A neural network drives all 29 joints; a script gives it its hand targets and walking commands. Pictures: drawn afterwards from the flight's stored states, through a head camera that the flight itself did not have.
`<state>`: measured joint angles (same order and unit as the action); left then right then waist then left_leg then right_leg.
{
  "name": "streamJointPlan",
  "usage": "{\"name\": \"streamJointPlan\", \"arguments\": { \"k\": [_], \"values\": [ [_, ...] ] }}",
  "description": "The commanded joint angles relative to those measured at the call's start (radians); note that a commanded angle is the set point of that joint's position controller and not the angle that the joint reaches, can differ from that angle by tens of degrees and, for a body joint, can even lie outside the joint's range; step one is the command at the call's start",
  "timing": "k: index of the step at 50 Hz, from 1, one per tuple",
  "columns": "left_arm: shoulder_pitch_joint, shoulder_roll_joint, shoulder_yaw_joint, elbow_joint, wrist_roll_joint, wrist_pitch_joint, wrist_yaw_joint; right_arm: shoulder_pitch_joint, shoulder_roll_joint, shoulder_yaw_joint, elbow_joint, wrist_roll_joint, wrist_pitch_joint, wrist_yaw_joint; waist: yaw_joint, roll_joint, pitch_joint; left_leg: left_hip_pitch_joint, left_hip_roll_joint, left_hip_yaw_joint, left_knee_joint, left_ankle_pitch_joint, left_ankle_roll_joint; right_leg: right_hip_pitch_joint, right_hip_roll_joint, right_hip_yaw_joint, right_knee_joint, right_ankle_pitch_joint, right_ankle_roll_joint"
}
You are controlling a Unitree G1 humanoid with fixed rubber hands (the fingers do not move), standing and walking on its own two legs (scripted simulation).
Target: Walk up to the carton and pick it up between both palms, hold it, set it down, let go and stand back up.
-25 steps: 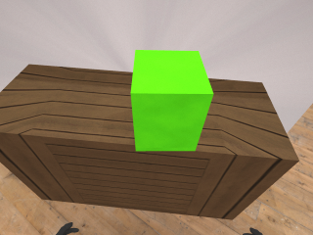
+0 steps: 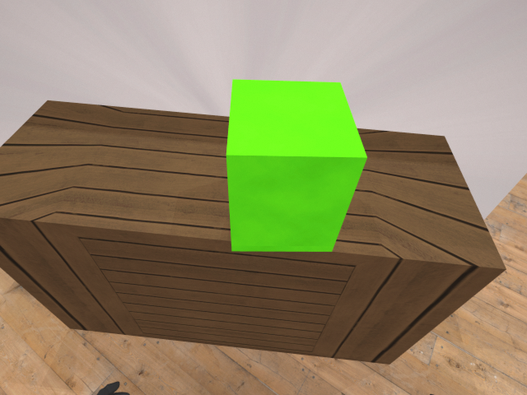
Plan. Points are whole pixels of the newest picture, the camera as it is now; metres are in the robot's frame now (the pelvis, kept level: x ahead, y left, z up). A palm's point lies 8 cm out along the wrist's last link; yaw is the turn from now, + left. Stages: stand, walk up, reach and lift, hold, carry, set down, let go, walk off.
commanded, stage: walk up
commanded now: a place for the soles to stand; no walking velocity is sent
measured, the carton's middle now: (284, 169) +0.50 -0.02 +0.05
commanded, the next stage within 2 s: none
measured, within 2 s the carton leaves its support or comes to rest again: neither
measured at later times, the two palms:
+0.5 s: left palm (73, 394) +0.14 +0.30 -0.12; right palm out of the picture +0.08 -0.29 -0.09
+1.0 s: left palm (77, 381) +0.16 +0.31 -0.13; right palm out of the picture +0.12 -0.27 -0.09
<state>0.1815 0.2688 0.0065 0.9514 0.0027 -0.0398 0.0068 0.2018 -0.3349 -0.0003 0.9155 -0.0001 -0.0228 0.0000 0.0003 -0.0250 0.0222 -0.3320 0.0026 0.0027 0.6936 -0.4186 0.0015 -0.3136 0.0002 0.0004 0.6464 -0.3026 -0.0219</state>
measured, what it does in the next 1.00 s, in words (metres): steps on the spot: right foot, then left foot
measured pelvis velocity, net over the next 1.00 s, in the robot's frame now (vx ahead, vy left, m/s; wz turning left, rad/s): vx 0.06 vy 0.03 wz -0.07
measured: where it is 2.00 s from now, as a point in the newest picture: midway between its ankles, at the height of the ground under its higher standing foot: outside the picture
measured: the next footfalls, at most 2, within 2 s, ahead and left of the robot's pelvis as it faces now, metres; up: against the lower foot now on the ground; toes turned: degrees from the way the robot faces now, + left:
right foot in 0.52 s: +0.12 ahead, -0.10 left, +0.00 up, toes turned -5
left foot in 0.76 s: +0.16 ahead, +0.12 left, +0.00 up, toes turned -3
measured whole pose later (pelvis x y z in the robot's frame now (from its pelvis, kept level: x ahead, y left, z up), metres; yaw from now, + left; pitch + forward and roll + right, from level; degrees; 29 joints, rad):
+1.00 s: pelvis +0.06 +0.03 +0.00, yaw -4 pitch -1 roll -2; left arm 0.16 0.33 0.04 0.95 0.00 0.00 -0.01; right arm 0.19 -0.35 0.00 0.91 0.00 -0.05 0.00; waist 0.00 -0.03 0.10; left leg -0.36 0.00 0.03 0.64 -0.25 0.05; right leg -0.29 0.02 0.00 0.60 -0.30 -0.03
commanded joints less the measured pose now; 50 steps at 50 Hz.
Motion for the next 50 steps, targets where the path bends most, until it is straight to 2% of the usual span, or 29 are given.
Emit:
{"name": "streamJointPlan", "arguments": {
  "k": [1, 3, 4, 5, 6, 7, 8, 10, 11, 16, 19, 22, 24, 25, 26, 27, 28, 29, 32, 34, 35, 36, 38, 39, 40, 41, 44, 46, 50],
  "values": [
    [0.042, 0.366, 0.106, -0.074, 0.042, -0.024, -0.003, -0.021, -0.222, -0.086, -0.052, -0.043, -0.043, 0.0, 0.044, -0.126, 0.088, -0.205, 0.045, 0.023, 0.072, -0.095, 0.044, 0.157, -0.279, 0.418, -0.385, -0.166, -0.19],
    [-0.012, 0.348, 0.093, -0.103, 0.038, -0.017, -0.009, 0.054, -0.211, -0.088, -0.036, -0.033, -0.058, -0.002, -0.006, -0.109, 0.02, -0.034, 0.026, 0.056, -0.088, 0.006, 0.048, 0.11, -0.24, 0.332, -0.281, -0.008, -0.179],
    [-0.052, 0.318, 0.082, -0.098, 0.031, -0.008, -0.015, 0.099, -0.2, -0.093, -0.005, -0.037, -0.068, -0.005, -0.035, -0.118, 0.023, 0.075, 0.006, 0.075, -0.222, 0.097, 0.052, 0.051, -0.187, 0.241, -0.202, 0.073, -0.132],
    [-0.073, 0.253, 0.07, -0.12, 0.023, -0.005, -0.02, 0.153, -0.233, -0.107, 0.013, -0.047, -0.079, -0.011, -0.062, -0.031, 0.0, 0.191, 0.076, -0.091, -0.316, 0.104, 0.072, -0.058, -0.112, 0.182, -0.061, 0.08, -0.077],
    [-0.066, 0.223, 0.06, -0.129, 0.014, 0.001, -0.018, 0.166, -0.318, -0.122, 0.011, -0.056, -0.082, -0.015, -0.052, 0.206, -0.002, 0.261, 0.258, -0.411, -0.435, 0.078, 0.14, -0.2, 0.025, 0.046, 0.183, -0.047, -0.012],
    [-0.034, 0.254, 0.068, -0.113, 0.014, 0.01, -0.008, 0.149, -0.355, -0.124, -0.001, -0.054, -0.078, -0.015, -0.048, 0.219, 0.016, 0.277, 0.375, -0.538, -0.455, 0.002, 0.232, -0.303, 0.05, 0.05, 0.282, -0.293, 0.0],
    [-0.03, 0.294, 0.08, -0.102, 0.018, 0.016, -0.007, 0.137, -0.355, -0.123, -0.014, -0.05, -0.077, -0.016, -0.049, 0.133, 0.053, 0.225, 0.388, -0.538, -0.46, -0.076, 0.268, -0.309, 0.028, 0.105, 0.347, -0.314, -0.006],
    [-0.049, 0.297, 0.082, -0.109, 0.024, 0.013, -0.019, 0.101, -0.34, -0.128, -0.031, -0.043, -0.072, -0.016, -0.045, 0.111, 0.208, 0.138, 0.345, -0.522, -0.529, -0.204, 0.225, -0.343, -0.012, 0.116, 0.337, -0.213, -0.009],
    [-0.024, 0.296, 0.075, -0.104, 0.02, 0.011, -0.024, 0.076, -0.349, -0.129, -0.039, -0.045, -0.074, -0.017, -0.032, 0.166, 0.228, 0.118, 0.326, -0.444, -0.534, -0.125, 0.209, -0.33, -0.021, 0.114, 0.318, -0.163, -0.005],
    [-0.037, 0.27, 0.085, -0.111, 0.017, 0.003, -0.04, 0.15, -0.313, -0.127, -0.062, -0.031, -0.08, -0.009, -0.043, 0.129, 0.126, 0.274, 0.288, -0.29, -0.454, 0.221, 0.227, -0.254, -0.031, 0.057, 0.182, -0.159, 0.007],
    [-0.075, 0.282, 0.094, -0.117, 0.03, 0.004, -0.04, 0.146, -0.34, -0.13, -0.077, -0.029, -0.068, -0.007, -0.047, 0.122, 0.141, 0.25, 0.327, -0.314, -0.441, 0.224, 0.257, -0.214, -0.038, 0.033, 0.148, -0.181, 0.003],
    [-0.015, 0.261, 0.096, -0.102, 0.023, -0.007, -0.04, 0.079, -0.329, -0.117, -0.099, -0.021, -0.057, -0.002, -0.012, 0.18, 0.111, 0.17, 0.284, -0.209, -0.379, 0.25, 0.235, -0.088, -0.037, -0.007, 0.017, -0.104, -0.013],
    [0.091, 0.243, 0.097, -0.075, 0.017, -0.028, -0.031, 0.026, -0.3, -0.101, -0.105, -0.012, -0.043, -0.002, 0.061, 0.116, 0.057, 0.135, 0.216, -0.081, -0.17, 0.448, 0.181, 0.123, -0.019, -0.02, -0.278, 0.092, -0.031],
    [0.192, 0.275, 0.114, -0.031, 0.015, -0.037, -0.016, -0.013, -0.247, -0.079, -0.114, -0.007, -0.036, 0.001, 0.105, 0.024, 0.01, 0.104, 0.155, -0.012, 0.032, 0.398, 0.126, 0.244, -0.054, 0.065, -0.401, 0.208, -0.018],
    [0.205, 0.375, 0.128, -0.025, 0.033, -0.043, -0.004, 0.022, -0.164, -0.055, -0.135, 0.014, -0.039, -0.002, 0.075, -0.194, -0.022, -0.098, 0.041, 0.055, 0.223, 0.207, 0.045, 0.372, -0.214, 0.361, -0.388, 0.401, -0.049],
    [0.145, 0.364, 0.11, -0.056, 0.029, -0.041, 0.002, 0.048, -0.148, -0.042, -0.127, 0.009, -0.029, -0.014, 0.025, -0.163, -0.005, -0.218, -0.032, 0.011, 0.219, -0.08, 0.038, 0.402, -0.266, 0.458, -0.352, 0.483, -0.078],
    [0.137, 0.361, 0.106, -0.062, 0.022, -0.036, 0.006, 0.038, -0.204, -0.06, -0.112, 0.002, -0.021, -0.019, 0.037, -0.055, -0.021, -0.191, -0.023, -0.045, 0.23, -0.139, 0.044, 0.365, -0.293, 0.457, -0.329, 0.443, -0.139],
    [0.091, 0.395, 0.113, -0.071, 0.018, -0.031, 0.005, 0.044, -0.222, -0.066, -0.109, 0.004, -0.021, -0.021, 0.035, -0.131, -0.022, -0.195, 0.017, -0.05, 0.278, -0.197, 0.041, 0.327, -0.33, 0.466, -0.302, 0.35, -0.225],
    [0.066, 0.324, 0.094, -0.1, 0.016, -0.027, 0.009, 0.038, -0.237, -0.078, -0.068, -0.004, -0.027, -0.024, 0.025, -0.086, 0.006, -0.17, 0.038, -0.038, 0.204, -0.098, 0.022, 0.246, -0.27, 0.36, -0.277, 0.436, -0.197],
    [0.066, 0.333, 0.094, -0.089, 0.023, -0.026, 0.01, 0.031, -0.21, -0.07, -0.061, -0.001, -0.027, -0.024, 0.028, -0.072, -0.009, -0.097, 0.046, -0.032, 0.093, -0.055, 0.021, 0.212, -0.289, 0.345, -0.247, 0.515, -0.209],
    [0.029, 0.328, 0.086, -0.087, 0.017, -0.018, 0.009, 0.035, -0.205, -0.073, -0.045, 0.003, -0.035, -0.027, 0.009, -0.091, -0.014, -0.025, 0.032, 0.02, 0.026, 0.0, 0.021, 0.161, -0.237, 0.235, -0.203, 0.594, -0.192],
    [-0.019, 0.33, 0.088, -0.104, 0.016, -0.011, 0.008, 0.088, -0.209, -0.076, -0.038, 0.004, -0.039, -0.027, -0.022, -0.138, -0.042, 0.062, 0.02, 0.042, -0.051, 0.083, 0.02, 0.108, -0.211, 0.194, -0.147, 0.56, -0.182],
    [-0.079, 0.288, 0.077, -0.104, -0.002, 0.006, 0.005, 0.114, -0.206, -0.082, 0.003, -0.01, -0.045, -0.034, -0.053, -0.082, -0.047, 0.221, 0.004, 0.029, -0.233, 0.312, 0.033, 0.008, -0.163, 0.136, -0.061, 0.445, -0.112],
    [-0.077, 0.247, 0.056, -0.115, -0.01, 0.01, 0.002, 0.124, -0.241, -0.089, -0.005, -0.029, -0.052, -0.042, -0.057, -0.01, -0.047, 0.248, 0.094, -0.116, -0.327, 0.315, 0.057, -0.026, -0.109, 0.11, 0.016, 0.339, -0.066],
    [-0.033, 0.231, 0.058, -0.107, -0.01, 0.022, -0.002, 0.063, -0.294, -0.089, -0.027, -0.033, -0.057, -0.044, -0.008, 0.109, -0.077, 0.234, 0.298, -0.409, -0.39, 0.305, 0.136, -0.071, -0.01, 0.064, 0.073, 0.046, -0.007],
    [-0.008, 0.283, 0.074, -0.054, -0.01, 0.041, 0.002, 0.013, -0.304, -0.081, -0.024, -0.016, -0.057, -0.037, 0.006, 0.096, -0.073, 0.176, 0.352, -0.477, -0.374, 0.2, 0.239, -0.043, -0.001, 0.058, 0.133, -0.276, 0.001],
    [-0.025, 0.255, 0.062, -0.054, -0.004, 0.034, -0.005, -0.03, -0.29, -0.08, -0.035, -0.025, -0.06, -0.033, 0.011, 0.132, 0.017, 0.077, 0.296, -0.39, -0.374, 0.214, 0.222, -0.042, -0.023, 0.072, 0.081, -0.217, -0.026],
    [0.029, 0.261, 0.065, -0.022, 0.001, 0.028, -0.013, -0.07, -0.278, -0.081, -0.043, -0.021, -0.052, -0.022, 0.038, 0.152, -0.041, 0.056, 0.217, -0.241, -0.322, 0.239, 0.146, 0.108, -0.023, 0.024, -0.122, -0.056, -0.023],
    [-0.033, 0.28, 0.071, -0.025, 0.018, 0.013, -0.006, -0.086, -0.229, -0.054, -0.031, -0.003, -0.041, -0.021, 0.024, 0.054, -0.1, 0.046, 0.124, -0.135, -0.239, 0.194, 0.063, 0.185, -0.107, 0.167, -0.245, 0.089, -0.043]
  ]
}}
